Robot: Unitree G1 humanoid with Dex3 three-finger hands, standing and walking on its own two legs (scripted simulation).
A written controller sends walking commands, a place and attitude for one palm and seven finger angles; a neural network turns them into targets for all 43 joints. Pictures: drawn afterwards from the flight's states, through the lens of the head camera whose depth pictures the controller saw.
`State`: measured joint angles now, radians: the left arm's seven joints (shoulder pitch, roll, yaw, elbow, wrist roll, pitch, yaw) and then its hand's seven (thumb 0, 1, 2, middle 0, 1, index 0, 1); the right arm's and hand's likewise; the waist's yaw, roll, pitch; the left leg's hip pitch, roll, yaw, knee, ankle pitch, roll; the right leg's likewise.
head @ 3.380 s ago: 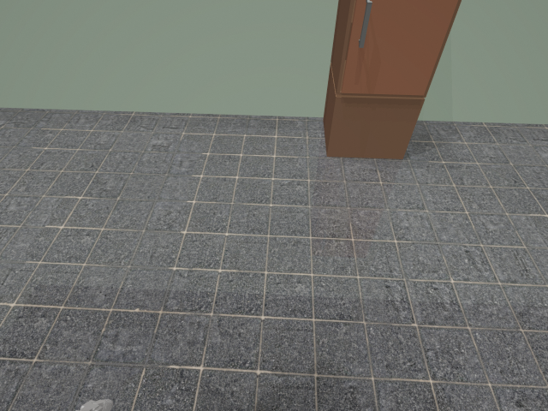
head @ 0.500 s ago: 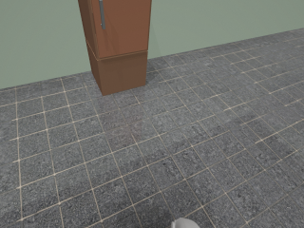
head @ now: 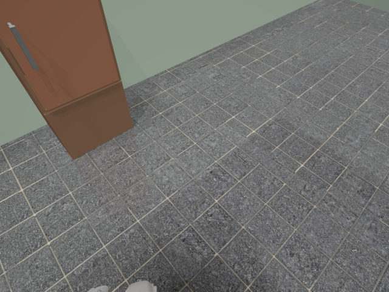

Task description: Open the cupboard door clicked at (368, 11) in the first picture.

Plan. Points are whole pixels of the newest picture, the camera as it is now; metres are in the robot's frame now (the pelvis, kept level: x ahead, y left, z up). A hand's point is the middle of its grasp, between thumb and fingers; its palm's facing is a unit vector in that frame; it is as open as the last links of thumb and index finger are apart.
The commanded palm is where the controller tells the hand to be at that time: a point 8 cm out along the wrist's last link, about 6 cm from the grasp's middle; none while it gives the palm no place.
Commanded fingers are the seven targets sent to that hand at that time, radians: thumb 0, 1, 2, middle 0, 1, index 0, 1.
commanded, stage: walk to a spot facing it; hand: left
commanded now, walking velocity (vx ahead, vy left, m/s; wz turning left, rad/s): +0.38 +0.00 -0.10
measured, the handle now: (23, 47) +0.98 +0.68 -0.01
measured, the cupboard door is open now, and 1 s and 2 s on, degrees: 0 0 0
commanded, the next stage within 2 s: turn to face it in 0.84 s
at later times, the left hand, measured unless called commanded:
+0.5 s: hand (111, 245) +0.26 +0.22 -0.17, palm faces -0.06 -0.99 -0.15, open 7.4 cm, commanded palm none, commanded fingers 0.00 0.90 0.90 -0.20 -0.30 -0.20 -0.30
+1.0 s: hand (156, 168) +0.50 +0.12 -0.16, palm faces -0.07 -0.98 -0.19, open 7.2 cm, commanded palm none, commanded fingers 0.00 0.90 0.90 -0.20 -0.30 -0.20 -0.30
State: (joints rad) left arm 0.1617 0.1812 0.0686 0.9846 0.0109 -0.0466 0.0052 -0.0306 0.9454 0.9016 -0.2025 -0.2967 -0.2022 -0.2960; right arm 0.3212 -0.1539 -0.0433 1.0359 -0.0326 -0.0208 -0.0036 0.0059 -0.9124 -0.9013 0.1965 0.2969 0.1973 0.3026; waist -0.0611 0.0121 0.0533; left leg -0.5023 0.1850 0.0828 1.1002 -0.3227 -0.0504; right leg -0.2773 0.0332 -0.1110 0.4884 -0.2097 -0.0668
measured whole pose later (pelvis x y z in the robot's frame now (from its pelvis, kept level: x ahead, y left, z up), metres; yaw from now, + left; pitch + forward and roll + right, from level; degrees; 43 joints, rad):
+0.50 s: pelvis +0.22 +0.04 +0.01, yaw -7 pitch +0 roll +0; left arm 0.26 0.18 0.08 1.07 0.04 0.02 -0.03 0.01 0.92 0.90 -0.20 -0.30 -0.19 -0.29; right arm 0.40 -0.11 -0.03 1.10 -0.03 -0.08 -0.02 0.00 -0.92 -0.90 0.20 0.30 0.20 0.30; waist 0.00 -0.03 0.02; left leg -0.02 0.08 0.27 0.32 -0.29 -0.01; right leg -0.60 -0.11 -0.06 1.00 -0.18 0.01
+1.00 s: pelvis +0.43 -0.05 +0.01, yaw -6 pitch -1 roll -2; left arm 0.25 0.16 0.04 1.08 0.02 -0.07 0.01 0.00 0.94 0.90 -0.20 -0.30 -0.20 -0.30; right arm 0.21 -0.18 -0.06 1.02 -0.03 -0.02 0.00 0.00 -0.92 -0.90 0.19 0.30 0.19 0.30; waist -0.03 0.03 0.00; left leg -0.56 0.16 0.09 0.89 -0.20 -0.04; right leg -0.14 0.01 -0.23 0.40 -0.25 -0.06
